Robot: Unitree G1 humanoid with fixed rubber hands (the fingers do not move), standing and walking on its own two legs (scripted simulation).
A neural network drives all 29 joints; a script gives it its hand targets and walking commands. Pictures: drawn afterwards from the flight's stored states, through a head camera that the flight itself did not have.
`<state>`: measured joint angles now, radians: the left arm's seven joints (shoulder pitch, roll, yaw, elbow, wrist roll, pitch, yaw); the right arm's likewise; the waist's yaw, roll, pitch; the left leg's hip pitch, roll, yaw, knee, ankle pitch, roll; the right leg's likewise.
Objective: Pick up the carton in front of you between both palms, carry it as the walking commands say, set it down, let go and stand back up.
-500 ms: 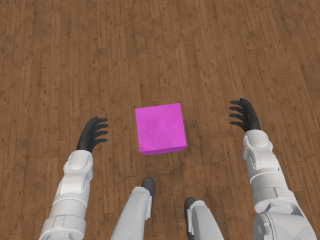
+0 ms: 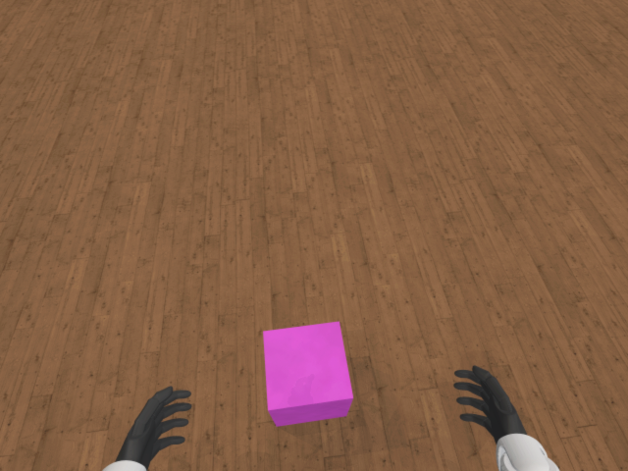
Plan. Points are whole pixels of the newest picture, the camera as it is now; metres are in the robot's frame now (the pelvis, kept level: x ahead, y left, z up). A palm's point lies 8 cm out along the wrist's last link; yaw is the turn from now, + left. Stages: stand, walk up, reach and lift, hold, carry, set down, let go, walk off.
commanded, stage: let go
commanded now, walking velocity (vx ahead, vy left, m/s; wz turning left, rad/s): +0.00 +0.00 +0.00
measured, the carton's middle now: (306, 375) +0.40 +0.05 -0.65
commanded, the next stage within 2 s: stand in 0.52 s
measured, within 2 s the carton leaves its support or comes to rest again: neither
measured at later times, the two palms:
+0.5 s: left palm (142, 453) +0.16 +0.23 -0.07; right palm (531, 460) +0.16 -0.24 -0.07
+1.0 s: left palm out of the picture +0.08 +0.27 -0.13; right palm out of the picture +0.12 -0.25 -0.12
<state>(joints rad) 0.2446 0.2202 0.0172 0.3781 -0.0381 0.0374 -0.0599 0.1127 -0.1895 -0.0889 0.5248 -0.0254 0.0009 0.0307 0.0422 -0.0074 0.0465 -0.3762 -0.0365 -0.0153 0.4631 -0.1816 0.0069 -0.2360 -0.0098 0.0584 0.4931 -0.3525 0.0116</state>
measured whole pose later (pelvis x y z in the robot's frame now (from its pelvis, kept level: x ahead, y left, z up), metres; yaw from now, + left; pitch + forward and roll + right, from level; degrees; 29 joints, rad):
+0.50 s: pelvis +0.00 -0.01 +0.00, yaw +0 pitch -3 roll +1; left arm 0.24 0.24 0.03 0.38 0.01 0.21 -0.02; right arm 0.22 -0.21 -0.01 0.48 0.02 0.09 0.02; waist 0.01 -0.04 0.06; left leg -0.21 -0.02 -0.03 0.48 -0.22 -0.01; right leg -0.05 0.01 0.04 0.49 -0.38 -0.01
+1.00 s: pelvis +0.05 +0.00 -0.02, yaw +4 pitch +4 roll +1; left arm 0.38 0.28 0.01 0.76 0.02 -0.02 0.05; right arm 0.36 -0.23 0.00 0.80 -0.02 -0.03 -0.03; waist 0.01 -0.04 -0.09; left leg -0.36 -0.07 -0.07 0.66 -0.36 0.02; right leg -0.14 -0.03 -0.01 0.56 -0.49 0.01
